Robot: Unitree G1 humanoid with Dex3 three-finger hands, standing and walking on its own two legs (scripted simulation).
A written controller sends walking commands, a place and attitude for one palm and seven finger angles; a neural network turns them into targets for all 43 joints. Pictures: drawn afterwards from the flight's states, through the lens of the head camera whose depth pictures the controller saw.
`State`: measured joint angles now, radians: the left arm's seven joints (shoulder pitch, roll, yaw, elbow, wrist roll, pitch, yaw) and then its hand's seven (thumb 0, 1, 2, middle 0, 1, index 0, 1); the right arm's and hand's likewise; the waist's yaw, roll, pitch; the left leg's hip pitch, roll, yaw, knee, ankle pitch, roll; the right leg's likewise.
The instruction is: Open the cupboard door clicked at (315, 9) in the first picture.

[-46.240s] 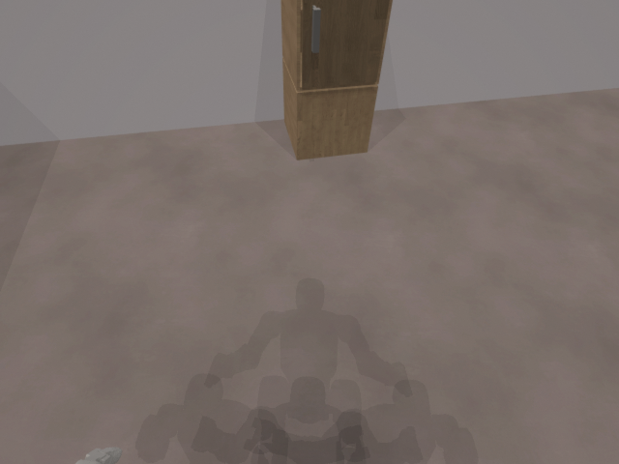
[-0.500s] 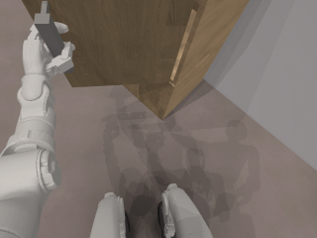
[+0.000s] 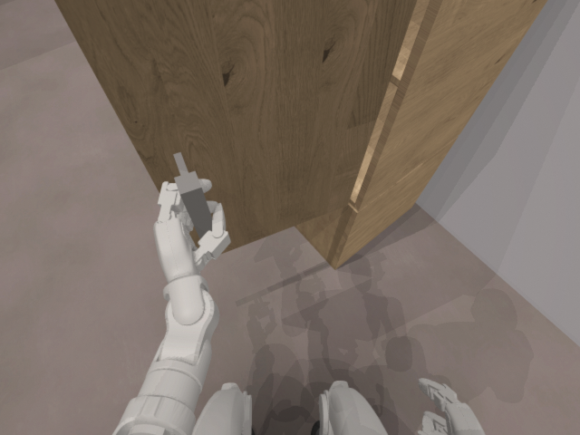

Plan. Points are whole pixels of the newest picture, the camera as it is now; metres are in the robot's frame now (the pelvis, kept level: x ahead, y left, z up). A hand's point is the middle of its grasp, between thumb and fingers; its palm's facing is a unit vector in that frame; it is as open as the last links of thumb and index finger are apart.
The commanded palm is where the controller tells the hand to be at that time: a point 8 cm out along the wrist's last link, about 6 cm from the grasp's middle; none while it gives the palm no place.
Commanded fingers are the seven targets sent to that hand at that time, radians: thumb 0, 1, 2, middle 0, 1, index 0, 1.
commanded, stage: pull the door open along its arc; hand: left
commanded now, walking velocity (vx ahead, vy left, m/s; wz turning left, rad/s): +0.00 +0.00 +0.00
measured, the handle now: (196, 202) +0.43 +0.14 +0.01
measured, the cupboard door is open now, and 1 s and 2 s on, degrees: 75 95 98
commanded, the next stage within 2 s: open thumb and fingers to let go in 0.38 s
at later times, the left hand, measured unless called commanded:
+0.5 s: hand (276, 290) +0.30 +0.02 +0.02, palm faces +0.32 -0.95 -0.04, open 6.6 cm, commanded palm +0.26 +0.07 +0.02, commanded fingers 0.00 0.76 0.84 -0.39 -1.34 -0.39 -1.34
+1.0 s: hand (272, 285) +0.31 +0.03 +0.02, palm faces +0.34 -0.94 -0.03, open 12.4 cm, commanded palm +0.26 +0.08 +0.02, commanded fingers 0.00 -0.50 0.30 -0.26 -0.95 -0.26 -0.95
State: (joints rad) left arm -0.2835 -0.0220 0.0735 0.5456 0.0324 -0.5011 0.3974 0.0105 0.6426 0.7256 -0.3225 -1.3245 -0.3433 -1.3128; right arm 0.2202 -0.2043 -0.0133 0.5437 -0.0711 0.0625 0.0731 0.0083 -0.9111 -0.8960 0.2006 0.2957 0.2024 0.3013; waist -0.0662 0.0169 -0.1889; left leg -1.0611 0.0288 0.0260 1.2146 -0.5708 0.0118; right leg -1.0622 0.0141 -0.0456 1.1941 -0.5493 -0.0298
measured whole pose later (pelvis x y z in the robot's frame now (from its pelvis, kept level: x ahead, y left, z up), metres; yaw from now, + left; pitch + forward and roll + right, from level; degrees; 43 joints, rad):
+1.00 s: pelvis -0.03 -0.04 -0.01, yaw +4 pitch +20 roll +1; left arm -0.14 -0.13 -0.17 0.50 0.13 -0.49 0.59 0.00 -0.26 0.40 -0.33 -1.21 -0.34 -1.21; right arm 0.17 -0.19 -0.02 0.63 -0.09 -0.05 0.01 0.01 -0.91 -0.90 0.20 0.30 0.20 0.30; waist -0.03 0.03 -0.18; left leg -1.04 0.00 -0.02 1.22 -0.52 -0.04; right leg -1.04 -0.01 -0.10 1.24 -0.55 -0.08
